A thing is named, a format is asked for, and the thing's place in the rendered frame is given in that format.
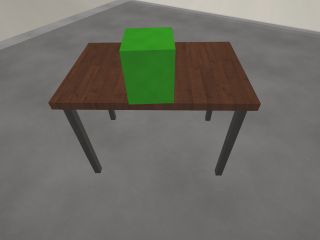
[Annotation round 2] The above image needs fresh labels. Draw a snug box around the carton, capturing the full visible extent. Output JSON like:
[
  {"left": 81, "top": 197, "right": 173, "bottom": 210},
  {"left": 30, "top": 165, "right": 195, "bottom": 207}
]
[{"left": 119, "top": 27, "right": 176, "bottom": 105}]

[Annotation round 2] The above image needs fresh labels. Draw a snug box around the table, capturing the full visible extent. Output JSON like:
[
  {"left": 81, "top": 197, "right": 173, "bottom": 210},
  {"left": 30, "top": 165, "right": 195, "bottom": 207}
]
[{"left": 48, "top": 42, "right": 261, "bottom": 176}]

